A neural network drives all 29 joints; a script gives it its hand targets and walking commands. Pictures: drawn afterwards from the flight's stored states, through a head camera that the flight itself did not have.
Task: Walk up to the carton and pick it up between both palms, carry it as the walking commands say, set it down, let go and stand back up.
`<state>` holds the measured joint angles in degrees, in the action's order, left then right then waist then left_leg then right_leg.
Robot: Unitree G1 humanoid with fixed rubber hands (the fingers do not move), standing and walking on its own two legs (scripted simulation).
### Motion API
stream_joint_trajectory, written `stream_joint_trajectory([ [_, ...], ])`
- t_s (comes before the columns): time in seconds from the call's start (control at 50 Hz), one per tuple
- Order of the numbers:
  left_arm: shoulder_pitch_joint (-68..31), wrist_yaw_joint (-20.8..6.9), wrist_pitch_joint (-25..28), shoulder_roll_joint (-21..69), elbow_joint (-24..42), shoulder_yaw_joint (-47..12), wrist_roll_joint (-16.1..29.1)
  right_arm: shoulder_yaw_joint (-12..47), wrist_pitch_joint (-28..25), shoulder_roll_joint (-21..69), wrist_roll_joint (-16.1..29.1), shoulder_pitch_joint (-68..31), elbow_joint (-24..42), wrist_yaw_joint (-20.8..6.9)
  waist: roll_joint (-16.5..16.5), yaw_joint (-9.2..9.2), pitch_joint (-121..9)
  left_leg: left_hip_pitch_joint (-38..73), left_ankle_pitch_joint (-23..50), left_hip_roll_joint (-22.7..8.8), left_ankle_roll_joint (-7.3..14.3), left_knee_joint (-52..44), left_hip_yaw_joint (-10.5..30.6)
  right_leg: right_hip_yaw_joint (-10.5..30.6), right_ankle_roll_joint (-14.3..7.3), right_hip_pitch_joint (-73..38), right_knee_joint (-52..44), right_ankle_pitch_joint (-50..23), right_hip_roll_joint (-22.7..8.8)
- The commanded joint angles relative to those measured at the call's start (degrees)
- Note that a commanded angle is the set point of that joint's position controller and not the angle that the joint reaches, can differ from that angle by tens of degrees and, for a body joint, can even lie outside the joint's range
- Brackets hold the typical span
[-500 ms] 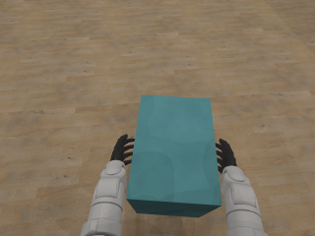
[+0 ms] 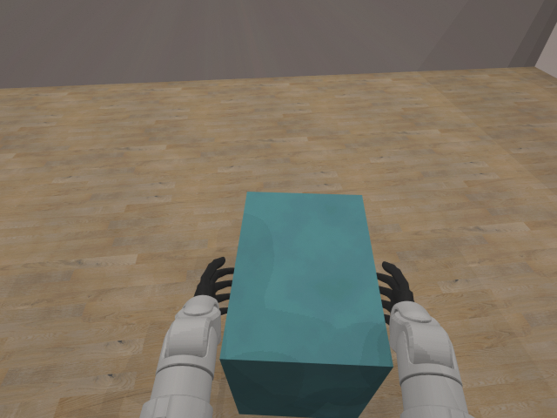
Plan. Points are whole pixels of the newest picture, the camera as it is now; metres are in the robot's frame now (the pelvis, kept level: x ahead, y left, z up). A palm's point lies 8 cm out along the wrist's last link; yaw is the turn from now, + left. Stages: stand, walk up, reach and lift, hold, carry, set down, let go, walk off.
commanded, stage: reach and lift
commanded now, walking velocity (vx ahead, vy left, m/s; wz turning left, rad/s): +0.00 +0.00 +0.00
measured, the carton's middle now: (300, 304) +0.34 -0.03 -0.03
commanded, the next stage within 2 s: hold in 1.24 s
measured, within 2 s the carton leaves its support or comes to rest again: neither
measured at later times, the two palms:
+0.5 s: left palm (193, 305) +0.29 +0.13 +0.05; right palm (398, 304) +0.28 -0.16 +0.06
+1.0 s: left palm (190, 311) +0.28 +0.14 +0.05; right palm (392, 306) +0.28 -0.15 +0.05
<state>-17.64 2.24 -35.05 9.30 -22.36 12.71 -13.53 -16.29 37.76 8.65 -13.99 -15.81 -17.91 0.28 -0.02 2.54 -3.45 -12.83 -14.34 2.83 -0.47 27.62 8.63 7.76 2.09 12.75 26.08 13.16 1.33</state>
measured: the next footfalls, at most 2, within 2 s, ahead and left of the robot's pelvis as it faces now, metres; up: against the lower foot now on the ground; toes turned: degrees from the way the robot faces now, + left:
none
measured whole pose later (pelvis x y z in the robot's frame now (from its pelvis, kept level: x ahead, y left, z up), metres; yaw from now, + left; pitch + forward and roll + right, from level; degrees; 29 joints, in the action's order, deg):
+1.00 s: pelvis +0.00 -0.01 +0.00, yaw -1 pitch -6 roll +0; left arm -14.7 1.5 -42.4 8.6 -15.3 11.5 -13.2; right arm -12.0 43.1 8.4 -13.5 -13.8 -14.4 0.8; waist 0.4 -1.3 -0.5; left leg -3.3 -13.2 1.9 -0.9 23.0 7.8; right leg 7.8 1.3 4.3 23.2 12.6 1.5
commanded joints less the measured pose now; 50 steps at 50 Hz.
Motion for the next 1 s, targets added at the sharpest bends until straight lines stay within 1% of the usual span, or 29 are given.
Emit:
stream_joint_trajectory([
  [0.0, -32.53, -15.82, -0.25, 58.44, 1.52, -33.4, 13.62, 37.91, 0.07, 58.4, 14.07, -36.73, 2.65, -13.15, 2.09, -0.26, -16.06, 7.0, 10.34, 2.4, -0.1, -4.62, -4.03, -5.67, -0.69, -8.87, -3.33, -10.86, 4.19],
  [0.02, -31.33, -15.68, -1.03, 58.06, 0.3, -31.83, 12.83, 36.91, 0.96, 57.73, 13.98, -35.39, 1.7, -12.8, 2.39, -0.21, -12.52, 5.18, 11.36, 2.84, -0.01, -5.42, -4.51, -5.62, -0.38, -8.73, -4.17, -12.7, 4.04],
  [0.06, -34.73, -15.77, -1.31, 57.1, 4.28, -33.73, 14.5, 38.69, 1.53, 58.42, 16.01, -37.4, 3.89, -12.92, 0.33, -0.38, -14.5, 6.85, 10.72, 2.89, -0.18, -5.56, -4.75, -5.19, -0.36, -10.94, -4.21, -12.55, 3.85],
  [0.1, -32.81, -15.43, -2.12, 58.05, 2.3, -32.54, 13.66, 39.14, 1.67, 58.18, 15.9, -39.34, 5.47, -13.08, 0.35, -2.1, -13.1, 7.0, 10.4, 2.54, -0.08, -5.73, -4.76, -5.16, -0.77, -9.85, -4.2, -11.27, 3.97],
  [0.18, -35.3, -15.82, -2.69, 56.51, 2.38, -32.44, 13.88, 36.81, 2.83, 57.7, 14.89, -38.37, 2.24, -12.76, 1.43, -0.39, -10.98, 6.98, 6.9, 2.23, 0.07, -6.59, -4.54, -5.23, -0.57, -8.68, -5.18, -7.57, 3.77],
  [0.24, -36.16, -15.94, -3.33, 55.86, 1.51, -29.91, 13.71, 36.6, 3.58, 57.44, 15.49, -41.2, 1.73, -12.46, 1.33, -1.31, -8.73, 6.06, 4.09, 2.09, 0.22, -6.8, -4.71, -5.05, -0.41, -8.06, -5.6, -3.92, 3.28],
  [0.28, -40.44, -16.04, -3.17, 56.02, 4.58, -32.69, 14.67, 36.15, 3.0, 59.02, 15.27, -40.89, 0.99, -12.89, -0.02, -0.69, -12.78, 7.02, 4.59, 2.53, -0.22, -6.35, -5.16, -5.0, -0.72, -9.08, -5.1, -5.47, 3.77],
  [0.3, -37.56, -16.08, -3.69, 56.34, 1.05, -29.99, 13.93, 35.72, 3.72, 58.42, 14.73, -40.84, -0.06, -12.57, -0.22, -1.37, -10.0, 5.97, 2.85, 2.57, -0.17, -6.84, -5.4, -5.01, -0.8, -9.15, -5.81, -3.23, 3.45],
  [0.34, -38.09, -15.88, -4.03, 55.14, 0.31, -28.38, 12.62, 34.02, 3.7, 58.21, 14.29, -42.07, -1.29, -12.64, -0.61, -1.53, -7.01, 4.72, 1.2, 2.51, 0.0, -7.24, -5.35, -5.13, -0.82, -8.33, -5.99, -1.52, 3.38],
  [0.38, -39.31, -16.29, -3.8, 56.62, 2.54, -29.91, 14.13, 35.35, 3.59, 58.96, 14.72, -42.22, 0.61, -12.6, 0.71, -0.97, -11.39, 7.99, 3.26, 2.48, -0.07, -6.13, -5.24, -4.76, -0.75, -9.47, -5.76, -2.37, 3.5],
  [0.4, -41.7, -16.28, -3.29, 56.67, 3.08, -30.21, 14.82, 36.06, 3.0, 59.86, 14.97, -45.26, 1.69, -12.5, 1.8, -1.63, -12.65, 7.27, 5.26, 2.14, 0.25, -6.1, -4.68, -4.83, -0.81, -9.81, -4.96, -4.79, 3.62],
  [0.42, -38.6, -16.14, -3.69, 58.71, 2.71, -30.57, 14.75, 37.45, 3.15, 59.33, 15.61, -44.08, 3.25, -12.73, -0.09, -2.7, -13.69, 8.11, 6.41, 2.5, -0.37, -6.09, -5.31, -5.12, -1.08, -11.19, -4.88, -5.72, 3.82],
  [0.44, -38.24, -16.01, -3.9, 56.52, 1.59, -28.82, 14.02, 36.36, 3.51, 58.36, 14.81, -44.17, 1.87, -12.72, 1.68, -1.82, -11.67, 8.04, 6.33, 2.25, -0.16, -6.69, -4.92, -5.23, -0.69, -10.47, -5.28, -5.59, 3.75],
  [0.48, -38.35, -15.59, -4.5, 56.32, 2.91, -29.6, 14.16, 34.47, 4.12, 58.25, 13.6, -39.5, -1.14, -12.74, 0.94, -1.71, -9.26, 8.81, 7.8, 1.97, -0.46, -7.24, -4.58, -5.16, -1.22, -8.83, -5.56, -6.84, 3.96],
  [0.5, -36.55, -15.65, -4.58, 56.79, 2.94, -30.06, 14.39, 34.93, 3.99, 58.47, 13.75, -38.75, -1.0, -12.98, 0.44, -1.58, -10.26, 11.04, 8.06, 1.85, -0.39, -7.0, -4.79, -4.86, -1.3, -9.25, -5.9, -6.54, 3.75],
  [0.52, -37.03, -15.59, -4.95, 56.86, 3.09, -29.49, 13.81, 35.09, 3.78, 58.5, 13.84, -39.42, -0.66, -13.25, -0.24, -2.63, -9.74, 9.43, 7.87, 2.36, -0.75, -7.04, -4.9, -5.18, -1.52, -9.62, -5.89, -6.44, 4.08],
  [0.54, -37.22, -15.71, -4.75, 57.27, 2.8, -29.85, 14.21, 35.42, 3.42, 57.76, 14.36, -40.56, 0.7, -13.27, -0.25, -1.96, -9.74, 10.43, 5.53, 2.11, -0.64, -7.37, -4.87, -5.03, -1.44, -8.74, -5.92, -4.1, 4.04],
  [0.56, -37.36, -15.49, -4.62, 57.78, 3.82, -30.21, 14.19, 36.4, 3.24, 58.28, 15.15, -41.68, 1.82, -13.48, -0.51, -3.29, -9.91, 8.82, 7.26, 1.87, -0.49, -7.34, -4.56, -5.04, -1.61, -10.37, -5.37, -6.14, 4.02],
  [0.58, -38.3, -15.6, -4.88, 56.7, 3.73, -29.97, 13.92, 35.16, 3.3, 58.12, 14.75, -42.45, 0.83, -13.43, -0.61, -2.52, -8.83, 8.43, 6.4, 2.23, -0.5, -7.24, -4.85, -4.66, -1.52, -9.41, -5.62, -5.56, 3.82],
  [0.64, -36.22, -15.23, -5.06, 56.73, 5.0, -30.91, 14.54, 36.13, 3.39, 58.49, 14.66, -39.01, 1.68, -13.23, -0.18, -3.14, -9.45, 10.02, 8.78, 1.98, -0.69, -7.47, -4.63, -4.7, -1.68, -10.35, -5.6, -7.56, 4.03],
  [0.68, -37.51, -15.29, -4.9, 56.12, 7.86, -32.39, 15.1, 36.69, 3.29, 58.47, 15.05, -37.14, 1.42, -13.4, -2.34, -2.72, -10.95, 9.58, 9.9, 2.22, -0.91, -7.28, -5.03, -4.75, -1.59, -11.71, -5.38, -9.36, 3.97],
  [0.74, -35.51, -14.99, -5.04, 55.85, 7.01, -32.19, 14.52, 37.03, 2.98, 56.59, 15.13, -38.98, 3.49, -13.3, -0.01, -3.29, -10.76, 9.98, 10.44, 1.78, -0.67, -7.47, -4.05, -4.63, -1.53, -11.27, -5.31, -8.96, 4.24],
  [0.78, -32.7, -14.83, -5.3, 56.15, 7.15, -33.01, 14.65, 38.69, 2.99, 57.17, 15.32, -35.77, 4.86, -12.88, -0.84, -3.52, -10.48, 10.8, 14.22, 2.36, -0.81, -7.46, -4.62, -4.34, -1.44, -12.01, -5.5, -13.16, 4.15],
  [0.82, -32.92, -15.25, -5.16, 55.98, 7.89, -33.33, 15.44, 39.29, 2.78, 57.01, 15.58, -36.78, 6.79, -12.62, 1.47, -3.33, -11.92, 11.41, 13.03, 2.46, -0.62, -7.04, -4.74, -4.36, -0.85, -12.54, -5.48, -12.24, 4.17],
  [0.84, -30.62, -14.97, -5.5, 55.24, 7.27, -32.42, 14.13, 38.99, 2.99, 56.23, 15.19, -35.52, 6.36, -12.47, 0.08, -3.62, -10.94, 11.29, 13.68, 2.72, -0.66, -7.3, -4.76, -4.02, -1.06, -12.09, -5.6, -13.35, 3.96],
  [0.88, -30.52, -14.99, -5.04, 53.87, 9.65, -32.73, 14.62, 39.85, 3.45, 56.89, 15.05, -33.22, 6.57, -12.2, 1.81, -3.85, -10.22, 12.49, 14.64, 2.47, -0.48, -7.3, -4.83, -3.87, -0.7, -11.17, -5.84, -13.97, 3.66],
  [0.9, -30.89, -15.16, -4.99, 53.59, 9.95, -33.08, 14.6, 40.23, 3.12, 57.1, 15.85, -33.59, 6.96, -12.28, 0.27, -4.18, -11.14, 11.54, 13.97, 2.59, -0.47, -7.64, -4.83, -3.76, -0.75, -12.34, -5.8, -14.16, 3.64],
  [0.92, -30.03, -15.04, -5.08, 53.63, 9.6, -33.22, 14.45, 39.84, 3.35, 56.86, 15.59, -32.42, 6.34, -12.21, 0.67, -3.8, -10.57, 11.6, 12.68, 2.56, -0.28, -8.13, -4.83, -3.97, -0.49, -11.83, -6.06, -12.56, 3.68],
  [0.98, -28.01, -15.03, -5.01, 54.23, 11.12, -34.31, 14.72, 41.21, 2.91, 56.63, 15.51, -30.91, 8.61, -11.93, 1.4, -3.73, -11.73, 12.88, 16.92, 2.73, -0.51, -7.56, -4.31, -3.7, -0.61, -12.3, -5.84, -17.7, 3.99],
])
